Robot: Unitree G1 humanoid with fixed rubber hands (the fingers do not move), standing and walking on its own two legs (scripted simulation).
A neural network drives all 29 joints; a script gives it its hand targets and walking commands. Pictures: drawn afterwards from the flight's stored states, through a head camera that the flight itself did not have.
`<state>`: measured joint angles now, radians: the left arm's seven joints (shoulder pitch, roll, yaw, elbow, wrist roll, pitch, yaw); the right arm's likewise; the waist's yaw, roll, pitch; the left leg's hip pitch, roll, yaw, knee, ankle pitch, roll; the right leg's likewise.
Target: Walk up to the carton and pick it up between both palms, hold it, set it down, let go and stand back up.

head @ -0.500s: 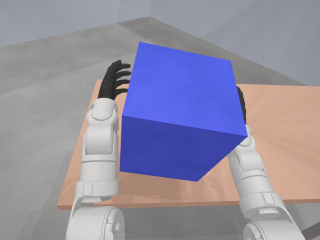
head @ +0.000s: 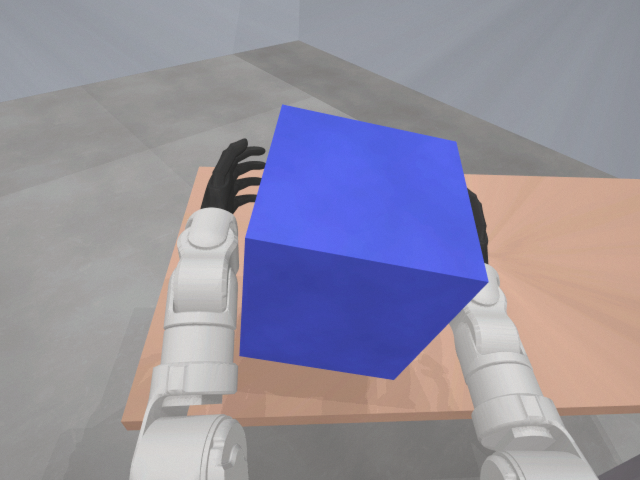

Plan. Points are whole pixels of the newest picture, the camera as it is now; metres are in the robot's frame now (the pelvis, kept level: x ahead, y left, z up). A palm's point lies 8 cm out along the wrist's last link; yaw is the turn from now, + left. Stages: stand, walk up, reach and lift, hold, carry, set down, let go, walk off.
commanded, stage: set down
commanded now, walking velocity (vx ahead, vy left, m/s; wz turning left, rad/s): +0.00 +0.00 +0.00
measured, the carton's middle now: (342, 253) +0.36 -0.03 +0.13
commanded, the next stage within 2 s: none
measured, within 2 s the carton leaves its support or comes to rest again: rests again in 1.76 s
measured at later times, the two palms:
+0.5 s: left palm (250, 210) +0.41 +0.08 +0.16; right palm (482, 264) +0.34 -0.21 +0.12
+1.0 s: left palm (260, 213) +0.44 +0.07 +0.13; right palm (478, 271) +0.35 -0.22 +0.10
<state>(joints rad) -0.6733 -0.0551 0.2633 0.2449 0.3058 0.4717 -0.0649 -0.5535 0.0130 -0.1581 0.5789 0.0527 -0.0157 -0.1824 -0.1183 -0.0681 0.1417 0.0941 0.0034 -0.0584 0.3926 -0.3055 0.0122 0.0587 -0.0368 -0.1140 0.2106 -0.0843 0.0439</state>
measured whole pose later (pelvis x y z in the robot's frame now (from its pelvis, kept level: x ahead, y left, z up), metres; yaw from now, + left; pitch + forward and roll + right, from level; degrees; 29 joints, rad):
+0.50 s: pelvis +0.00 -0.01 +0.00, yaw -1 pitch -6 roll -2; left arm -0.76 -0.03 0.31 0.50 0.28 0.34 -0.08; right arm -0.58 0.03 -0.23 0.61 -0.02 0.00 -0.19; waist -0.14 -0.04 0.11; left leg 0.01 0.00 -0.05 0.36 -0.27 0.01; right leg -0.04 -0.04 -0.10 0.21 -0.06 0.04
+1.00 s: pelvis +0.01 +0.00 +0.00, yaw -2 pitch -2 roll -3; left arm -0.76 -0.01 0.29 0.61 0.25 0.28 -0.07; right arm -0.56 0.05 -0.25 0.64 -0.04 -0.01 -0.20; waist -0.17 -0.03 0.06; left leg -0.04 0.00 -0.03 0.38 -0.30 0.02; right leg -0.09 -0.04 -0.09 0.20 -0.07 0.05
